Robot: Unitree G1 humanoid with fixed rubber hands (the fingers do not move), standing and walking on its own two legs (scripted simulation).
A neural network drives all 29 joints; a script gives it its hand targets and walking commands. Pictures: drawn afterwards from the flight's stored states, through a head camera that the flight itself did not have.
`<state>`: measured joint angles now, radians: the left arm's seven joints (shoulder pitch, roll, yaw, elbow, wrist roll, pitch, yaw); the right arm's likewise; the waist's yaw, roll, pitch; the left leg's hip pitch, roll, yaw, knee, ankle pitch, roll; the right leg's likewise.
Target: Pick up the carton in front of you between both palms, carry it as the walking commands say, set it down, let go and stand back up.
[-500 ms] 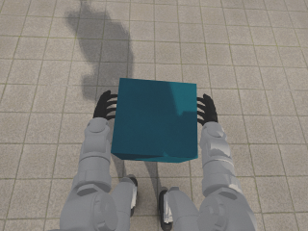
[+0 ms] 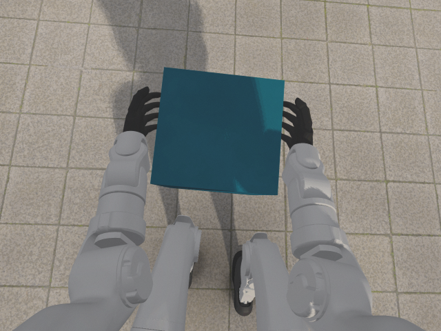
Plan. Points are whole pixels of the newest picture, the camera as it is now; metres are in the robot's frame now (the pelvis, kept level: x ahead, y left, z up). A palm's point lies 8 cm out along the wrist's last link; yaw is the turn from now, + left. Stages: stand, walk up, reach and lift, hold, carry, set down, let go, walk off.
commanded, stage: set down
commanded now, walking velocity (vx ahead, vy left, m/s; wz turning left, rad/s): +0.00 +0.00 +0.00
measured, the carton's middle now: (216, 144) +0.44 +0.06 -0.17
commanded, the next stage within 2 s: none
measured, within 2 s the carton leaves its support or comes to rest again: rests again in 1.22 s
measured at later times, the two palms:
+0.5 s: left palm (142, 138) +0.45 +0.23 -0.24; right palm (265, 146) +0.47 -0.06 -0.23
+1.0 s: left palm (148, 142) +0.47 +0.25 -0.37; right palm (250, 150) +0.49 -0.05 -0.36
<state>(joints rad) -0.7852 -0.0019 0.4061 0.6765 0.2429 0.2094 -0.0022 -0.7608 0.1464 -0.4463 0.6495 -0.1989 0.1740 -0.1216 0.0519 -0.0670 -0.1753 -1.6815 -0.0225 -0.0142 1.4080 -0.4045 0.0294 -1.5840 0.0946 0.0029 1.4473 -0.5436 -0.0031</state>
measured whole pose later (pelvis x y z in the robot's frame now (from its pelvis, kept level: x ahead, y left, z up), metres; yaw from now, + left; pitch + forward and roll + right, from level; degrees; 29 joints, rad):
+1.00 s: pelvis -0.04 +0.00 -0.21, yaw -4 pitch +38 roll -5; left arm -1.34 0.32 0.23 0.89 0.01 0.25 0.03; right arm -1.31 -0.05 -0.29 0.83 0.04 0.20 -0.28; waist 0.13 -0.10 0.28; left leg -2.31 0.03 0.00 2.12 -0.48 0.06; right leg -2.19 0.16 -0.04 2.17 -0.66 0.04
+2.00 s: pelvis -0.05 +0.00 -0.23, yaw -3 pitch +32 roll -2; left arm -1.47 0.42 0.37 1.15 0.07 0.14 -0.14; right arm -1.45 -0.10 -0.34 1.00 -0.09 0.15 -0.10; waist 0.13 -0.08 0.42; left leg -2.27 0.04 0.01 2.17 -0.47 0.05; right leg -2.18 0.17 -0.04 2.24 -0.63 0.03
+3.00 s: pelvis -0.02 +0.01 -0.06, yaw -2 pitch +44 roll -5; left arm -1.13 0.44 0.31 0.87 -0.07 0.18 -0.10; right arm -1.11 -0.13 -0.21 0.71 0.04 0.23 -0.18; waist 0.08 -0.05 0.03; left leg -1.96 -0.03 -0.02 1.61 -0.42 0.04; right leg -1.85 0.12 0.00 1.64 -0.57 0.02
